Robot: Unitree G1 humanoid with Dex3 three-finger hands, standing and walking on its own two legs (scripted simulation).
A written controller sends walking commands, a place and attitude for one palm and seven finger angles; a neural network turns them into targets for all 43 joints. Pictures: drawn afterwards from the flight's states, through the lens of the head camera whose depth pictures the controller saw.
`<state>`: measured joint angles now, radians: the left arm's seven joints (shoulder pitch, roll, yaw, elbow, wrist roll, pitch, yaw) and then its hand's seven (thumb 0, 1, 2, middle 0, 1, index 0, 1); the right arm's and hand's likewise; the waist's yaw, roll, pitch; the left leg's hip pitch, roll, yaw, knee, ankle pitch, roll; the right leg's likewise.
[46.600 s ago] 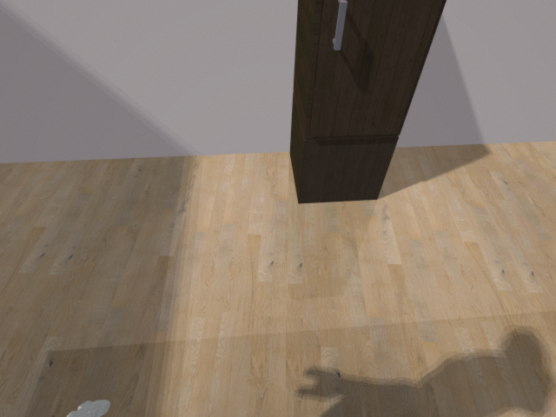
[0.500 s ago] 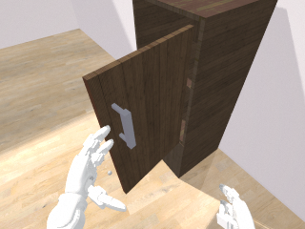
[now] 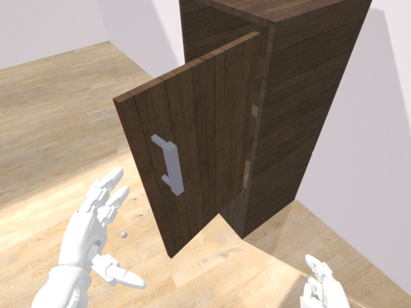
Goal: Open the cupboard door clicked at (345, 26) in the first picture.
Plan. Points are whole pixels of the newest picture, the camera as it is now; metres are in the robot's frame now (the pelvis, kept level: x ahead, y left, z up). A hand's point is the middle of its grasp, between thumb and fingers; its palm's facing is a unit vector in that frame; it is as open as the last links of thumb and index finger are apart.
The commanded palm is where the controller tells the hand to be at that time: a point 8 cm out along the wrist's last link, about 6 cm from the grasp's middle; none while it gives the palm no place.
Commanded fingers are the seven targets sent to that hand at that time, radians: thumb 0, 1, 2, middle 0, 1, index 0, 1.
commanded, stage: draw the hand back to the body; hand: left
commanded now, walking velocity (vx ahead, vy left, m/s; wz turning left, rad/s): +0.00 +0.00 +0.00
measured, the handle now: (167, 165) +0.36 +0.10 +0.11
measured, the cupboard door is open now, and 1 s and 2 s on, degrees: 100 100 100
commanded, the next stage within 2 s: step back with the hand held close in 1.38 s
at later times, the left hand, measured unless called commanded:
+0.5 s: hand (67, 232) +0.20 +0.23 +0.13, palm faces +0.23 -0.93 -0.29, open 15.0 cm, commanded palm +0.17 +0.27 +0.16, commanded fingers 0.00 0.06 0.54 -0.17 -0.30 -0.17 -0.30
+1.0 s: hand (15, 212) +0.21 +0.29 +0.17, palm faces +0.41 -0.82 -0.39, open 9.1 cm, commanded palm +0.16 +0.33 +0.19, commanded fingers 0.00 0.90 0.90 -0.20 -0.30 -0.20 -0.30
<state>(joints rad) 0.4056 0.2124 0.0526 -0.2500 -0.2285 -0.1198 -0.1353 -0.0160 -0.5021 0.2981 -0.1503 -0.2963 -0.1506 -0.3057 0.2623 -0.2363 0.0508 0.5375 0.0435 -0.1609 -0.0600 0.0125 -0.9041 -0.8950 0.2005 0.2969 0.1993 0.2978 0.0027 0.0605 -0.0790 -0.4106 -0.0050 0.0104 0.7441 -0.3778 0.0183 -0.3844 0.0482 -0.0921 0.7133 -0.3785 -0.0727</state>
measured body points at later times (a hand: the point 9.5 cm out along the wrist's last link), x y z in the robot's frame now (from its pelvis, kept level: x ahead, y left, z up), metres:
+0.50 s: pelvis +0.01 +0.03 +0.02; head +0.00 +0.01 +0.47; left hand +0.19 +0.27 +0.15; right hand +0.20 -0.19 -0.05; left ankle +0.01 +0.11 -0.71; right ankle +0.00 -0.07 -0.71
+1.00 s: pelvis +0.02 +0.03 +0.03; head +0.00 +0.02 +0.48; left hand +0.19 +0.33 +0.19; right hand +0.20 -0.19 -0.06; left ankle +0.01 +0.11 -0.71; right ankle +0.00 -0.07 -0.71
